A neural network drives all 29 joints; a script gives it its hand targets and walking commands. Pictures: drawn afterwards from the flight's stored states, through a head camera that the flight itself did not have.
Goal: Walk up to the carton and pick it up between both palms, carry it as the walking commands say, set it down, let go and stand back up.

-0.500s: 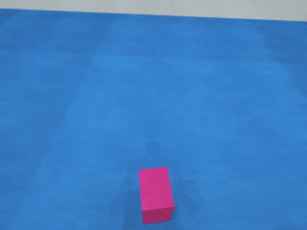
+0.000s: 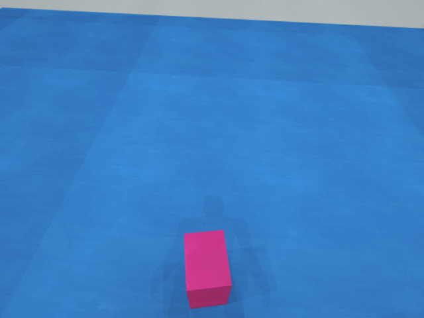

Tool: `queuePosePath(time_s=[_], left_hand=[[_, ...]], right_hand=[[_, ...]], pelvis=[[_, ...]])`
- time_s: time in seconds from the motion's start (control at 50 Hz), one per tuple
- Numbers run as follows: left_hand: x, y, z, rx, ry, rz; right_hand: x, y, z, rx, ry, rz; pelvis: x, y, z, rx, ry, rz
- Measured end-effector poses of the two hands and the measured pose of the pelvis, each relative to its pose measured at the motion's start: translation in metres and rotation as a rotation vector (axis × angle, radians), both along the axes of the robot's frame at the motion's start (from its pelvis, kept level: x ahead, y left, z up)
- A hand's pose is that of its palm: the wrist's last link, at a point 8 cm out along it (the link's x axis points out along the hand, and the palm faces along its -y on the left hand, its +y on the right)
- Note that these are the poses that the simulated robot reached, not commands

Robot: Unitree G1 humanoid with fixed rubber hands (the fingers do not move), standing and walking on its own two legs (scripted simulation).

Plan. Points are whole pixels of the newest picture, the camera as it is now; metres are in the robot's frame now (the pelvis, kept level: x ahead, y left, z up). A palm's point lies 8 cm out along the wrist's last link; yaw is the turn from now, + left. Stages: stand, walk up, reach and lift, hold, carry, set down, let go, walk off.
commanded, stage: walk up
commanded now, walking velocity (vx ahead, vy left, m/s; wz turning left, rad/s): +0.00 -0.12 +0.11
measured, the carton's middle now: (206, 270) +0.41 +0.01 -0.63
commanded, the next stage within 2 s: stand in 0.20 s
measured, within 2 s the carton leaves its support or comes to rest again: neither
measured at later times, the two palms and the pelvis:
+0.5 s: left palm out of the picture -0.01 +0.20 -0.14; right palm out of the picture +0.01 -0.23 -0.14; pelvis +0.00 -0.02 +0.01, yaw +2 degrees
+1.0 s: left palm out of the picture +0.14 +0.21 -0.15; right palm out of the picture +0.14 -0.21 -0.16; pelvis -0.02 -0.01 -0.04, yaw +3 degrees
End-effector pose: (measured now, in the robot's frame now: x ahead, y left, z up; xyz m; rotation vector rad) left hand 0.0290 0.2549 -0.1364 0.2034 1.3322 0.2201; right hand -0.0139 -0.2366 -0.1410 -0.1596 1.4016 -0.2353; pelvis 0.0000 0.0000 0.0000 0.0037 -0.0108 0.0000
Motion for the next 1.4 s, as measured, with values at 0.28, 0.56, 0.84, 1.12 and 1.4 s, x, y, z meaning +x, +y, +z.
queuePosePath(time_s=[0.28, 0.56, 0.84, 1.12, 1.4], left_hand=[[-0.02, -0.041, 0.009, -0.012, -0.004, 0.024], [-0.014, -0.053, -0.002, -0.093, -0.031, 0.043], [0.108, -0.047, 0.01, -0.096, -0.031, -0.025], [0.12, -0.059, -0.022, -0.118, -0.221, -0.026], [0.179, -0.059, -0.03, -0.082, -0.343, -0.019]], right_hand=[[0.031, -0.023, -0.003, 0.045, -0.032, 0.068], [0.044, 0.007, 0.002, 0.072, -0.077, 0.084], [0.159, 0.007, 0.009, 0.099, -0.072, 0.115], [0.176, 0.024, -0.022, 0.12, -0.247, 0.181], [0.233, 0.027, -0.036, 0.126, -0.37, 0.163]], pelvis=[[0.0, -0.023, 0.006, 0.013, -0.011, 0.031], [-0.005, -0.019, 0.003, 0.002, 0.031, 0.042], [-0.012, -0.014, -0.019, -0.006, 0.17, 0.044], [-0.033, -0.007, -0.054, -0.003, 0.303, 0.047], [-0.075, -0.013, -0.08, 0.0, 0.297, 0.041]])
